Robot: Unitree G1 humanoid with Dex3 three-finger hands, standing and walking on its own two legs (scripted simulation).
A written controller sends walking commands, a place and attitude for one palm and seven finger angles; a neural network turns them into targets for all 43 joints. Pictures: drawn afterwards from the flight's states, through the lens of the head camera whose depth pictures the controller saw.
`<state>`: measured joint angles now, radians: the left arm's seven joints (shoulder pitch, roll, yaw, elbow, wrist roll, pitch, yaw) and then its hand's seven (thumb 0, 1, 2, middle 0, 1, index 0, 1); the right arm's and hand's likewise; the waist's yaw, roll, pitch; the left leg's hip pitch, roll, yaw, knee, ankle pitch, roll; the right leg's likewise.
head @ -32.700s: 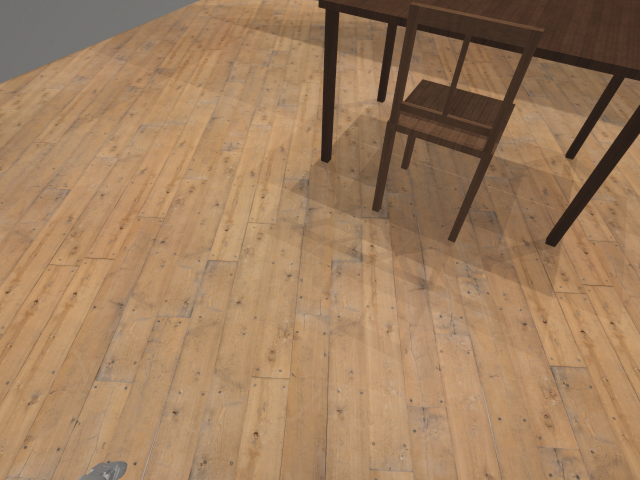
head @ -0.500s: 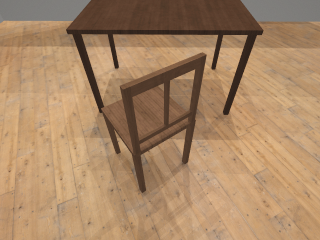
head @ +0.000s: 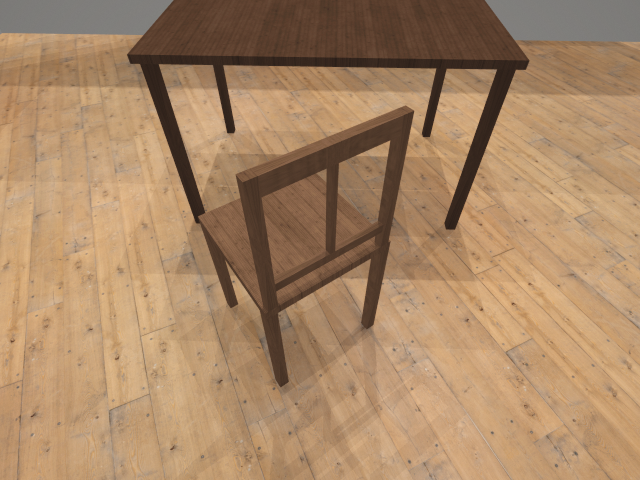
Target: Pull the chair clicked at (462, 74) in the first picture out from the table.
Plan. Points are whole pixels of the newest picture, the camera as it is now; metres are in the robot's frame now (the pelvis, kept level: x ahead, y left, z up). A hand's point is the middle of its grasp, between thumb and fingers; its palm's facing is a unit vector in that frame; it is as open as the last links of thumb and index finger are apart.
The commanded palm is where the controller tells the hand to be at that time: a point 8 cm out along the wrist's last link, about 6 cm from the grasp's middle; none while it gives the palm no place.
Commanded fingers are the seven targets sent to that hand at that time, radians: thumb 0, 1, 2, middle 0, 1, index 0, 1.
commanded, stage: look to check the result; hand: left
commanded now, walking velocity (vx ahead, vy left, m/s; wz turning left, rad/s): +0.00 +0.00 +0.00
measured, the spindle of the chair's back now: (331, 210) +0.65 +0.02 -0.10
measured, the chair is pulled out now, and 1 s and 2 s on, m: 0.45 0.45 0.45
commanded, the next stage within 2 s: stand and wait in 0.52 s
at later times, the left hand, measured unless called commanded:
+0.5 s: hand out of the picture +0.00 +0.16 -0.17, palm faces +0.05 -0.98 -0.17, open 7.3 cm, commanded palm none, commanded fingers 0.00 0.90 0.90 -0.20 -0.30 -0.20 -0.30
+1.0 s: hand out of the picture +0.00 +0.16 -0.17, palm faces +0.06 -0.98 -0.18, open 7.3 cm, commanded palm none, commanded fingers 0.00 0.90 0.90 -0.20 -0.30 -0.20 -0.30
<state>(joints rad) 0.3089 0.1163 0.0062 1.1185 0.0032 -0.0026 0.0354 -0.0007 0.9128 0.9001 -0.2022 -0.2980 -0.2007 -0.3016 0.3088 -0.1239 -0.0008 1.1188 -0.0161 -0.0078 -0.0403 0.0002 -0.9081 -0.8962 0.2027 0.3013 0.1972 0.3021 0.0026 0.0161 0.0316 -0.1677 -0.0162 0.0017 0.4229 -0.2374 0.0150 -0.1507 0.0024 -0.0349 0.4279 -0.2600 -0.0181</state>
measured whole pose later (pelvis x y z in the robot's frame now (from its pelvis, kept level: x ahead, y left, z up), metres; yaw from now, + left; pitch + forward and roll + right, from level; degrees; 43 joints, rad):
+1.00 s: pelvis +0.01 +0.00 +0.00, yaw +0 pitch -1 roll +0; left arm 0.31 0.11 0.01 1.12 0.00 0.00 0.04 0.00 0.91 0.90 -0.20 -0.30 -0.20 -0.30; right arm 0.30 -0.12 0.00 1.13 -0.01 -0.01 -0.05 0.00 -0.91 -0.90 0.20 0.30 0.20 0.30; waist 0.00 0.01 0.04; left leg -0.13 -0.02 0.01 0.40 -0.25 0.02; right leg -0.12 0.00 -0.03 0.42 -0.28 -0.02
